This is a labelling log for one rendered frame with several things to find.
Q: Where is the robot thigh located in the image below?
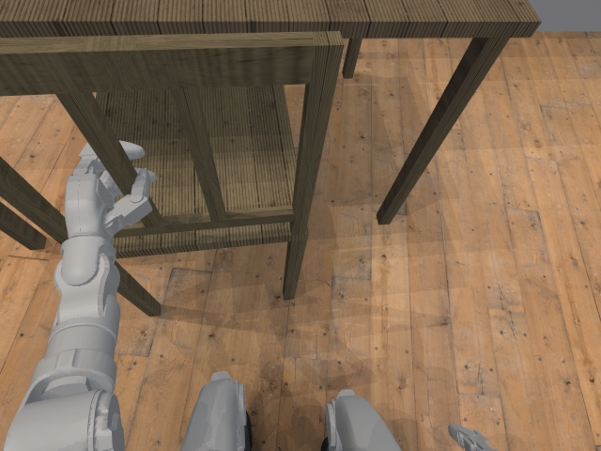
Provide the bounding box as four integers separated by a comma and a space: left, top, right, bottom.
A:
180, 379, 247, 451
326, 396, 402, 451

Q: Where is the robot left hand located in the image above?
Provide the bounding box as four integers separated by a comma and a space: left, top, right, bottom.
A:
65, 141, 157, 244

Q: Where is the right robot thigh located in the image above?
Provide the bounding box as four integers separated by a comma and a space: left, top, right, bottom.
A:
326, 396, 402, 451

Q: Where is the chair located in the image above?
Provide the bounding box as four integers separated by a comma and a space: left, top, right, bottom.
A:
0, 31, 344, 317

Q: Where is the table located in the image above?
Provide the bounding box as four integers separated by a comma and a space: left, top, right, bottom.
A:
0, 0, 542, 250

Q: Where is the left robot thigh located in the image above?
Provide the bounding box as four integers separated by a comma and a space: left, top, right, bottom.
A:
180, 379, 247, 451

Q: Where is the left robot upper arm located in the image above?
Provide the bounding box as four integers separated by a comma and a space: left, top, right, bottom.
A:
8, 389, 125, 451

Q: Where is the left robot forearm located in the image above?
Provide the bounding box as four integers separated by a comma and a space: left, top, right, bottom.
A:
2, 235, 120, 451

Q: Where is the robot right hand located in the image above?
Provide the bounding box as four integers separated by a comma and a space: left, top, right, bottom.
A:
448, 424, 499, 451

